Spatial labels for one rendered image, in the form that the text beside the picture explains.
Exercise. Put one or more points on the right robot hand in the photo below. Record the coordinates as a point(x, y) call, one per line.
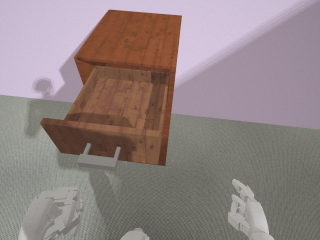
point(251, 217)

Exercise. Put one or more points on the left robot thigh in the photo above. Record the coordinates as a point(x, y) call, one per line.
point(135, 235)

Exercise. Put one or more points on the handle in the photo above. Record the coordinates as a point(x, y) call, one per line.
point(98, 162)

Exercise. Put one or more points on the cabinet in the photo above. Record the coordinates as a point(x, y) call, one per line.
point(135, 40)

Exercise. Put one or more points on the left robot hand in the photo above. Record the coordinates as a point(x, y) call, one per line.
point(61, 206)

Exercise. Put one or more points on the drawer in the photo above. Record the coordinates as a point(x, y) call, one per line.
point(117, 107)

